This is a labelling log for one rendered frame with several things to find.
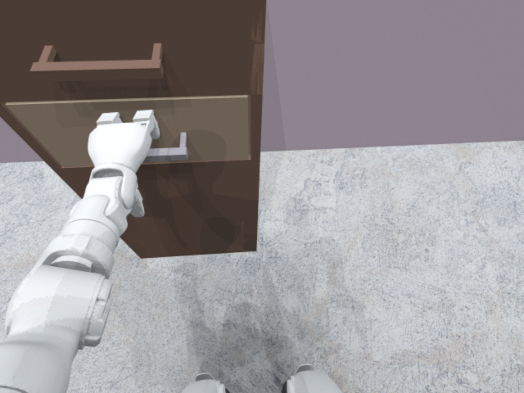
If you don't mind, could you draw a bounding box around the right robot shin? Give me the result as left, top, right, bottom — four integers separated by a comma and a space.
293, 364, 314, 376

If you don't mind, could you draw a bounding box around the drawer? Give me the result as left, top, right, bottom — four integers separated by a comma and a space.
6, 95, 249, 167

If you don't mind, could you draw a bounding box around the left robot hand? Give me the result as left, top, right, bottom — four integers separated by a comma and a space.
88, 110, 160, 217

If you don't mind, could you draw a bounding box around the left robot upper arm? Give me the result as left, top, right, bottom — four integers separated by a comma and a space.
0, 264, 113, 393

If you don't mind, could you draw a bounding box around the robot right thigh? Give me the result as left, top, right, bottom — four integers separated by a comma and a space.
287, 370, 342, 393

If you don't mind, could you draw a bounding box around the cabinet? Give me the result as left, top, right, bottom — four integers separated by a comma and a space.
0, 0, 266, 259

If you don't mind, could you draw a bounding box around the left robot forearm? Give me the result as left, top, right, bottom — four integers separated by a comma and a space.
5, 163, 138, 336

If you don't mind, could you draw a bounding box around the handle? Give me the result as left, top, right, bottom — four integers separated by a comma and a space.
30, 60, 164, 82
143, 133, 188, 162

